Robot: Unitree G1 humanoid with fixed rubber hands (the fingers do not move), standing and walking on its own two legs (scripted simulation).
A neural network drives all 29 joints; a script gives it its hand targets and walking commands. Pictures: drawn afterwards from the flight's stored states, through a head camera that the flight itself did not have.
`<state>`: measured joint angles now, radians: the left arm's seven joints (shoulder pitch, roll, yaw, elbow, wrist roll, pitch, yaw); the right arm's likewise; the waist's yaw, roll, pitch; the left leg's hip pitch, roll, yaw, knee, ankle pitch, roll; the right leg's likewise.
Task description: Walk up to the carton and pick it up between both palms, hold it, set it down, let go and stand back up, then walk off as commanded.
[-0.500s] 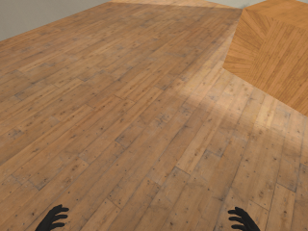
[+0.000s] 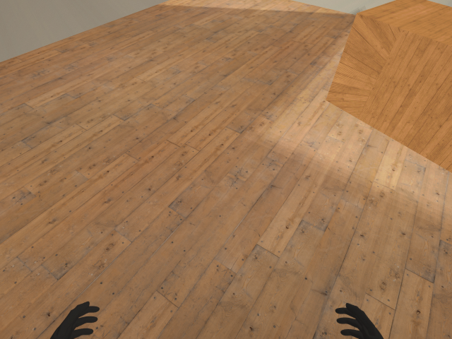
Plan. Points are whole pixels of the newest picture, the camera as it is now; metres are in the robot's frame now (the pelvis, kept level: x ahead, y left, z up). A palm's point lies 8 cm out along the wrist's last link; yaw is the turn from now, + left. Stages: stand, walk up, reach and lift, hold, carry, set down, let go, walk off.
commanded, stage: stand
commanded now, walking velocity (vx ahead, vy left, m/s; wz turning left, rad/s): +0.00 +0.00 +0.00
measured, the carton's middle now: out of the picture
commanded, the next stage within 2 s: none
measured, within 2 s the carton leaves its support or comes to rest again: neither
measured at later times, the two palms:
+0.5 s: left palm out of the picture +0.12 +0.28 -0.07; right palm out of the picture +0.13 -0.26 -0.07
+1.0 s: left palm out of the picture +0.09 +0.28 -0.08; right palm out of the picture +0.11 -0.26 -0.07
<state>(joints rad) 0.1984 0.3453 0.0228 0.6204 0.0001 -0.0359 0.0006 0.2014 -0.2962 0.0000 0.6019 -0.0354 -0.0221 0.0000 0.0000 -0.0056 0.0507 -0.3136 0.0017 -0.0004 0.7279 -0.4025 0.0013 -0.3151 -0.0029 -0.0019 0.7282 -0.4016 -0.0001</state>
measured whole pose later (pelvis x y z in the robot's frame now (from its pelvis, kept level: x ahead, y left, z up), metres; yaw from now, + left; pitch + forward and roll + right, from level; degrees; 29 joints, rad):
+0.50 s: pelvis -0.02 +0.00 +0.00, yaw +0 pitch -2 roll +0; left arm 0.20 0.35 0.02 0.66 0.00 -0.04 0.00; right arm 0.20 -0.30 0.00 0.60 -0.03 -0.02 0.00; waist 0.00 -0.01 0.05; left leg -0.31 0.00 0.00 0.73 -0.38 0.00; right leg -0.32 0.00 0.00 0.73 -0.37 0.00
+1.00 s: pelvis -0.04 +0.00 +0.00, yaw +0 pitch -4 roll +0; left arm 0.20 0.35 0.02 0.70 0.00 -0.04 0.00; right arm 0.20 -0.30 0.00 0.61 -0.03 -0.02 0.00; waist 0.00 -0.01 0.05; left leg -0.31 0.00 0.00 0.73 -0.34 0.00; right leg -0.32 0.00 0.00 0.73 -0.34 0.00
